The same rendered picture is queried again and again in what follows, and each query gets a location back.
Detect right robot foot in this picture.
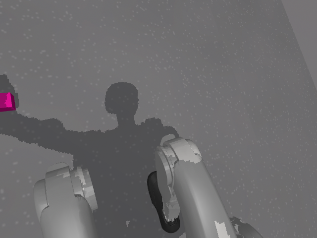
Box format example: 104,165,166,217
147,171,180,233

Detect right robot hand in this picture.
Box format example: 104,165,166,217
230,216,263,238

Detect small box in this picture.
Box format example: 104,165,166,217
0,92,16,112

